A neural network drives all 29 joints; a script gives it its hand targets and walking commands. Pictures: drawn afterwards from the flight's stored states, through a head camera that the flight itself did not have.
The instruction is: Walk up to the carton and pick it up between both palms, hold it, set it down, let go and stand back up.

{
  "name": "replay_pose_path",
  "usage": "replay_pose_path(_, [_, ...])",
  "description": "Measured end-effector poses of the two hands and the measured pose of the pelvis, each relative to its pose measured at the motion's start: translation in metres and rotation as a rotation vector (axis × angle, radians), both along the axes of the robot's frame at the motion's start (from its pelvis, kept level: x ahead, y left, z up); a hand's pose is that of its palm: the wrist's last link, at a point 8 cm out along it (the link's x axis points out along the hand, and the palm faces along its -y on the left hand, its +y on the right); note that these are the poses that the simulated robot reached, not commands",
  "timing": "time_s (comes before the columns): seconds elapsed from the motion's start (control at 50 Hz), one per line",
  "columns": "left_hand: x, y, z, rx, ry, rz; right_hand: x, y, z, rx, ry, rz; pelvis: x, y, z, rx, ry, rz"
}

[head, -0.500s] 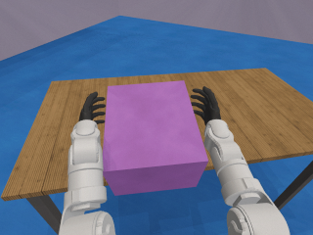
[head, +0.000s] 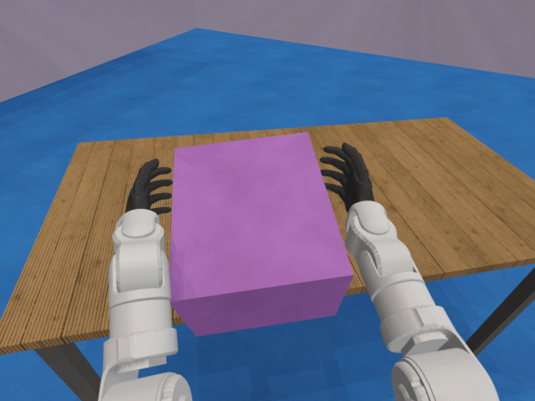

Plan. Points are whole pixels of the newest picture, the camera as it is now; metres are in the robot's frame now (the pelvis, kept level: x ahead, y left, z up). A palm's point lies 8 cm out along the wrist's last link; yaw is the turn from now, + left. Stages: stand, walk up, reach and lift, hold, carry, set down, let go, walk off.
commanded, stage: reach and lift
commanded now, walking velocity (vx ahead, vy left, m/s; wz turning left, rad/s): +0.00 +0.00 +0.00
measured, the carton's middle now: (254, 230) +0.38 +0.00 +0.10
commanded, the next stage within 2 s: hold in 0.18 s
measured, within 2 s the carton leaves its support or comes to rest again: neither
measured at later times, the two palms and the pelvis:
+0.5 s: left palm (131, 210) +0.35 +0.17 +0.18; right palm (357, 187) +0.35 -0.14 +0.20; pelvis -0.01 +0.00 +0.00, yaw +0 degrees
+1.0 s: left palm (130, 206) +0.35 +0.17 +0.19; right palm (358, 183) +0.35 -0.14 +0.21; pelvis -0.01 +0.00 +0.00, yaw +0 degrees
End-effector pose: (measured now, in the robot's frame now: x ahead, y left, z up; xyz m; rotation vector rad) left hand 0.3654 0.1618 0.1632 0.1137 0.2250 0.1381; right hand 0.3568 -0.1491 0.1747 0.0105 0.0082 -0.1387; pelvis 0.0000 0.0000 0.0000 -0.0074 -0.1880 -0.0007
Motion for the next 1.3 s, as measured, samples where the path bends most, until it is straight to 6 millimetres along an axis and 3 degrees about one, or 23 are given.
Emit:
replay_pose_path(0.58, [-0.019, 0.009, 0.023, -0.024, -0.020, 0.043, -0.010, 0.010, 0.029, 0.005, -0.020, 0.030, -0.012, -0.003, -0.001, 0.000, -0.013, 0.001])
replay_pose_path(1.3, [-0.019, 0.006, 0.027, -0.020, -0.020, 0.046, -0.009, 0.007, 0.031, 0.017, -0.018, 0.032, -0.010, -0.006, 0.000, 0.001, -0.013, 0.002])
